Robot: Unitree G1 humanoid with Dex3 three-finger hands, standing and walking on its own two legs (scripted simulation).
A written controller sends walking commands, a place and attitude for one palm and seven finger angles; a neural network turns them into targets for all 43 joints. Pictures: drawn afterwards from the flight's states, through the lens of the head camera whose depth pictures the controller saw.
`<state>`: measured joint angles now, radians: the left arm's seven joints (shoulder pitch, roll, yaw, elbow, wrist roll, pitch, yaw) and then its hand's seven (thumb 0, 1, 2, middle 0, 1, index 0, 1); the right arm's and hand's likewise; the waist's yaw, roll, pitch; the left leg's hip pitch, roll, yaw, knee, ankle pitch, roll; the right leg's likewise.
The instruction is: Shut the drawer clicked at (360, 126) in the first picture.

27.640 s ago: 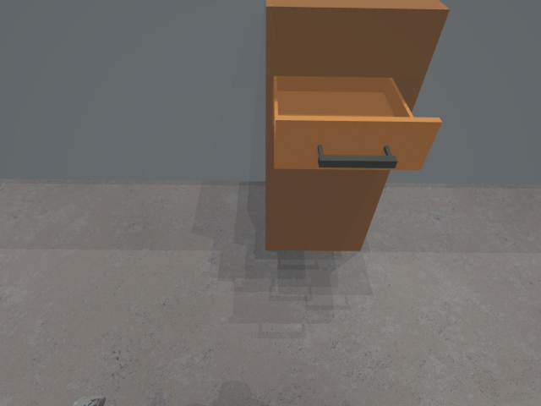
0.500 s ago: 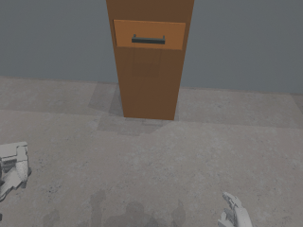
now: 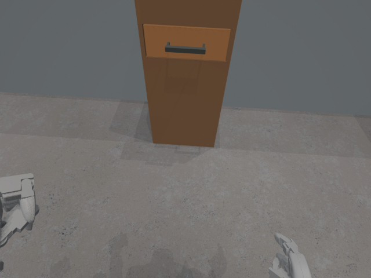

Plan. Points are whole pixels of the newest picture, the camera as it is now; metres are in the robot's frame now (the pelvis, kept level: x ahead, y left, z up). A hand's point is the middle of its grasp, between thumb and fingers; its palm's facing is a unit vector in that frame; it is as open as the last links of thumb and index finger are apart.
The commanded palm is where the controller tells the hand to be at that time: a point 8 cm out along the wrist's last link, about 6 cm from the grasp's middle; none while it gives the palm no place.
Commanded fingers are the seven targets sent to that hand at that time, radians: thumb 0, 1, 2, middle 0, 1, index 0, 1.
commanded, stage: stop stepping back and stand still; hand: left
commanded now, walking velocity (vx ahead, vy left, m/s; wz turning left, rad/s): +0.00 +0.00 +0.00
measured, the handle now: (185, 47) +1.05 +0.06 -0.02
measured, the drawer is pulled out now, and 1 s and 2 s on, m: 0.00 0.00 0.00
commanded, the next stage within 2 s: let the arm hang, fingers relaxed in 0.10 s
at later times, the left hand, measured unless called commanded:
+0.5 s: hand out of the picture +0.07 +0.16 -0.16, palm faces -0.08 -0.97 -0.25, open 3.1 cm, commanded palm none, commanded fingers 0.00 0.90 0.90 -0.76 -0.91 -0.76 -0.91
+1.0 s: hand out of the picture +0.05 +0.18 -0.15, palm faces +0.02 -0.94 -0.33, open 7.1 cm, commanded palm none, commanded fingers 0.00 0.90 0.90 -0.20 -0.30 -0.20 -0.30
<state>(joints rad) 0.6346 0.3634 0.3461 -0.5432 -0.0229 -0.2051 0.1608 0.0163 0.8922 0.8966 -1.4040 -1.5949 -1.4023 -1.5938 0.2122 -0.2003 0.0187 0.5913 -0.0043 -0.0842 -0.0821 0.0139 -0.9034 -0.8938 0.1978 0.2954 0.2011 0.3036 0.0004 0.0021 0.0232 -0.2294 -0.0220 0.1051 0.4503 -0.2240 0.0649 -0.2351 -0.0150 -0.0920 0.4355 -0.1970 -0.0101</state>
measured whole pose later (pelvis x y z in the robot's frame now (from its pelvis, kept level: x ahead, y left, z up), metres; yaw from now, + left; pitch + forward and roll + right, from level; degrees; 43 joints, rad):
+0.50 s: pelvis -0.01 -0.03 -0.01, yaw +0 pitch -1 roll +1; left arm 0.27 0.22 -0.03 0.77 0.04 0.05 0.01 0.01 0.91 0.90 -1.10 -1.29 -1.10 -1.29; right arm 0.19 -0.29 0.01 0.89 -0.02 0.01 0.01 0.01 -0.91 -0.89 0.20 0.29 0.20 0.30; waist -0.03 0.00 0.07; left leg -0.27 -0.01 0.10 0.51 -0.23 0.04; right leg -0.29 -0.01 -0.10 0.54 -0.24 -0.05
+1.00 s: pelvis +0.00 -0.05 +0.00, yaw +1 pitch -2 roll +0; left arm 0.17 0.26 0.02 1.13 0.01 -0.01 0.02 0.01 0.91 0.90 -0.26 -0.37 -0.26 -0.36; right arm 0.25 -0.23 0.00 1.13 -0.02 0.02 -0.01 0.01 -0.91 -0.89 0.20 0.29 0.20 0.30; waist -0.01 0.05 0.04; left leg -0.16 0.02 0.07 0.38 -0.18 0.00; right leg -0.15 0.04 -0.13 0.35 -0.17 -0.08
